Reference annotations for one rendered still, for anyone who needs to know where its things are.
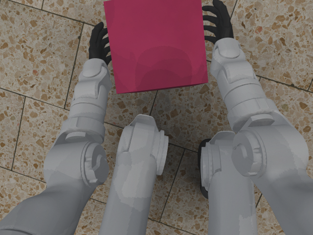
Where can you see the left robot shin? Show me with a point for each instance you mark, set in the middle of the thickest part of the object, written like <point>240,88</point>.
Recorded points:
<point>126,136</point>

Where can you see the carton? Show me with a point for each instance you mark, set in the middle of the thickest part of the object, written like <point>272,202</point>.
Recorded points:
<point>156,44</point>

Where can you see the right robot upper arm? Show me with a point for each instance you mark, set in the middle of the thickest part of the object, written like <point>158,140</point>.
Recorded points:
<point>275,158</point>

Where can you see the right robot hand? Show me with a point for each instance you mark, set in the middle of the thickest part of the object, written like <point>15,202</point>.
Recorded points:
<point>223,27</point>

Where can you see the left robot hand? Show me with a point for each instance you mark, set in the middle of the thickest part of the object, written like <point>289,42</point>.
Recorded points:
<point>97,47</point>

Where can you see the robot right foot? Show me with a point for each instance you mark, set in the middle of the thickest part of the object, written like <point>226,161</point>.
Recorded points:
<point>202,144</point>

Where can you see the right robot forearm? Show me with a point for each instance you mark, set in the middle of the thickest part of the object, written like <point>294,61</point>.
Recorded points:
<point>240,89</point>

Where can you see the left robot upper arm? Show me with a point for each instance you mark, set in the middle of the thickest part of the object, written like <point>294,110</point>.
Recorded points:
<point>72,173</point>

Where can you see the left robot forearm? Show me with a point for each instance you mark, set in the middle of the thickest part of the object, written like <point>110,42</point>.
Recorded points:
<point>85,121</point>

